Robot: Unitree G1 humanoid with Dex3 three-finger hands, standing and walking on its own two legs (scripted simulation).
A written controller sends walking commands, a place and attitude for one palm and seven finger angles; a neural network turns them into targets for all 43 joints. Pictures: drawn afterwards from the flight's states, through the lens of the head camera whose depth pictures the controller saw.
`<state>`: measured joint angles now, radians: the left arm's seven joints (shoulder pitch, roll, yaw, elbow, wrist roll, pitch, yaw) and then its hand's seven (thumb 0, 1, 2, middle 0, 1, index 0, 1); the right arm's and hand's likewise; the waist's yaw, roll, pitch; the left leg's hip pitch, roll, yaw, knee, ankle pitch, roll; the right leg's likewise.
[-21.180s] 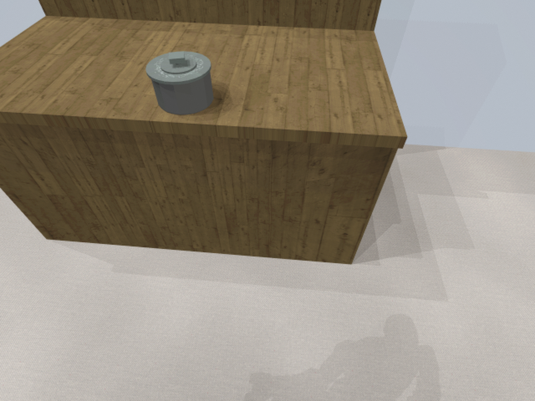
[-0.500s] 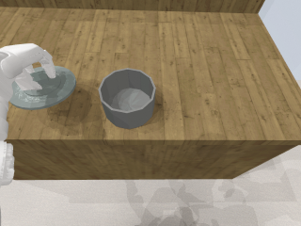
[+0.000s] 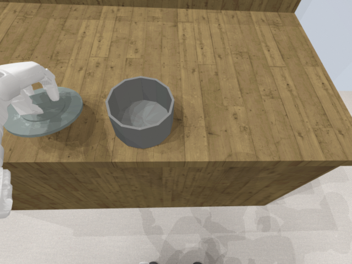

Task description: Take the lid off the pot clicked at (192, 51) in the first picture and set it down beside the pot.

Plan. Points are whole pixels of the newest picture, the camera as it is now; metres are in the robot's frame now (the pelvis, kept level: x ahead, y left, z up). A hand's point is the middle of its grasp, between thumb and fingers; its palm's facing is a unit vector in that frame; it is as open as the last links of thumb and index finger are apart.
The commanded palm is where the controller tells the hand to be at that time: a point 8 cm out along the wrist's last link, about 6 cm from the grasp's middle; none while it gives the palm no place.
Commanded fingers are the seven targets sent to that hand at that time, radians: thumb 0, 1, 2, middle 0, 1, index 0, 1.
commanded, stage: lower the lid onto the table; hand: left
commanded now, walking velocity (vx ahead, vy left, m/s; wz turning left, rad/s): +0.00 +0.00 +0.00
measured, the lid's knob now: (39, 100) +0.47 +0.31 +0.05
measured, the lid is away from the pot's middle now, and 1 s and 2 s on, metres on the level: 0.23 0.25 0.24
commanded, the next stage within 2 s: open the fingers wide in 1.14 s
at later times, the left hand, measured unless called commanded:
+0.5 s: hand (30, 110) +0.44 +0.33 +0.05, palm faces -0.52 -0.12 -0.85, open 7.1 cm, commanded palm +0.49 +0.33 +0.12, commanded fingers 0.00 0.70 0.91 -0.84 -1.00 -0.87 -1.02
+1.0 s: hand (36, 114) +0.45 +0.33 +0.03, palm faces -0.53 -0.10 -0.84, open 6.9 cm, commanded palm +0.50 +0.32 +0.08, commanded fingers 0.00 0.70 0.91 -0.84 -1.00 -0.87 -1.02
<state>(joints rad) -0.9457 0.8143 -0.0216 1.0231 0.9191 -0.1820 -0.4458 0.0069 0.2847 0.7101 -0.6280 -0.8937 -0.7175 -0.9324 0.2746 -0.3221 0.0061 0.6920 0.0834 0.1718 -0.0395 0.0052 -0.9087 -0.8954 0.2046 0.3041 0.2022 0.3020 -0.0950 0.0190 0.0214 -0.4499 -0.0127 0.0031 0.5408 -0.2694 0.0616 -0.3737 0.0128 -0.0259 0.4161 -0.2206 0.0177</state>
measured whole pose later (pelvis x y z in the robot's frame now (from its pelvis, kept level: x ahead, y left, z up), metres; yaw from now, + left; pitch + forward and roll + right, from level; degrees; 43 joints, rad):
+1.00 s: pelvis -0.01 +0.02 -0.02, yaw -1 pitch +15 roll -4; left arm -0.97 0.81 -0.04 1.14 0.97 -0.23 -0.36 0.00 0.28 0.70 -0.63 -0.92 -0.76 -0.97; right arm 0.34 -0.30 0.01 0.69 0.07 0.17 -0.06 0.00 -0.91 -0.90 0.21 0.30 0.20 0.30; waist -0.12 0.02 -0.04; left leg -0.63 -0.02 0.01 0.70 -0.33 0.09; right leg -0.55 0.01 -0.02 0.55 -0.27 0.03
